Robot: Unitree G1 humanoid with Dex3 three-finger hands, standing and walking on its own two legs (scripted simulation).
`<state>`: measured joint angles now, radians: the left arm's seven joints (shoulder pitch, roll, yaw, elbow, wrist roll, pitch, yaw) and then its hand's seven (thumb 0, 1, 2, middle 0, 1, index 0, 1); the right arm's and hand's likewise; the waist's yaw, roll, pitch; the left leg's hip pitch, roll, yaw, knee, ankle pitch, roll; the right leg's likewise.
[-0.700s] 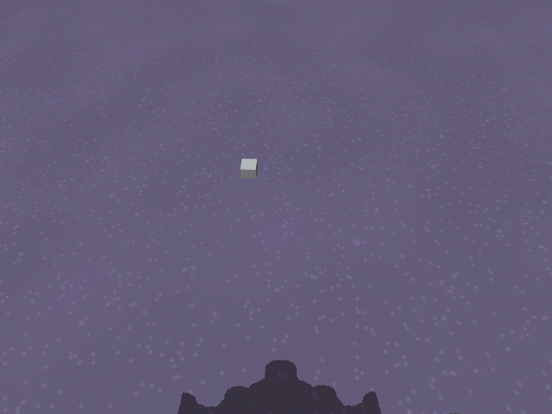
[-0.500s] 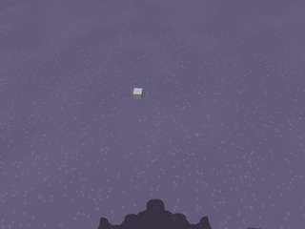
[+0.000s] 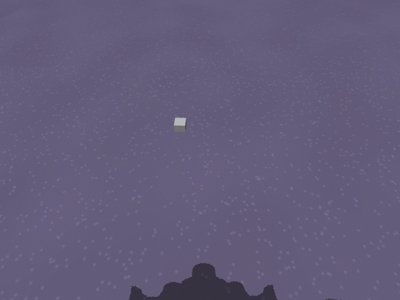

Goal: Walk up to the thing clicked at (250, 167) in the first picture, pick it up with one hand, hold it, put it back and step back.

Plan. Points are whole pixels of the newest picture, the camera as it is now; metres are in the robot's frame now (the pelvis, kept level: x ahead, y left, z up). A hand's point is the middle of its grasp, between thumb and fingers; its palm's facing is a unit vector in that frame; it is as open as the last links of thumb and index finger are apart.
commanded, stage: stand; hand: left
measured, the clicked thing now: (180, 124) +1.29 +0.13 -0.75
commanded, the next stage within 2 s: walk up in 0.42 s
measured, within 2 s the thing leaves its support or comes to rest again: neither
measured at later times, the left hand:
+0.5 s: hand out of the picture +0.07 +0.26 -0.15, palm faces -0.03 -0.94 -0.34, open 7.4 cm
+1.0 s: hand (111, 277) +0.19 +0.22 -0.14, palm faces -0.04 -0.92 -0.39, open 7.4 cm
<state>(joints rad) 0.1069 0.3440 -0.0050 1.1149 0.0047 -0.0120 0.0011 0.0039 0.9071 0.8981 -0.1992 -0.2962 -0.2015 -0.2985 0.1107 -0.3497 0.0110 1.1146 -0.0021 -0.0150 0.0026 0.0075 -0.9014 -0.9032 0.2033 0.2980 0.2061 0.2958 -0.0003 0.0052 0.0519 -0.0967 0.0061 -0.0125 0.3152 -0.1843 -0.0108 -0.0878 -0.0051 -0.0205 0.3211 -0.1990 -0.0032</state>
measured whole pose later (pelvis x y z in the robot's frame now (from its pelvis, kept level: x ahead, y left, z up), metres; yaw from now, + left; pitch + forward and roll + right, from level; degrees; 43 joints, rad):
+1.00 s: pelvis +0.15 -0.06 -0.01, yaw -3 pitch -3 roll -1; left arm 0.34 0.40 0.05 0.90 0.01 -0.08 -0.05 0.00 0.90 0.90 -0.20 -0.30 -0.20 -0.30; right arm 0.22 -0.43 -0.06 0.92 -0.03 -0.03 0.09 0.01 -0.90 -0.90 0.20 0.30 0.20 0.30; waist 0.04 0.05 0.09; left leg -0.49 0.08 -0.01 0.73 -0.22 0.00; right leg 0.00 0.02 -0.07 0.38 -0.33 -0.03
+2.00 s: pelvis +0.58 -0.07 -0.03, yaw -3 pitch -3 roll +0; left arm 0.36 0.43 0.04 0.87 0.00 -0.05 -0.02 0.01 0.91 0.90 -0.20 -0.30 -0.20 -0.30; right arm 0.23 -0.41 -0.06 0.81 0.00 -0.07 0.08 0.01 -0.90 -0.90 0.20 0.30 0.21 0.30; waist 0.02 -0.02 0.10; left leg -0.38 0.03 0.07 0.65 -0.22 0.04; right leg -0.27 -0.05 0.00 1.03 -0.49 -0.04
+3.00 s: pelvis +0.82 -0.07 -0.03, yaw -6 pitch -2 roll -1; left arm 0.27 0.40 0.04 0.95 0.03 -0.03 0.00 0.00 0.91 0.90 -0.20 -0.30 -0.20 -0.30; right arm 0.22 -0.42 -0.02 0.90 0.00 -0.02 0.02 0.01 -0.90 -0.90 0.21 0.30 0.21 0.30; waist -0.01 0.02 0.09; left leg -0.38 0.07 0.04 0.72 -0.32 -0.01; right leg -0.32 -0.02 -0.05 0.68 -0.32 -0.01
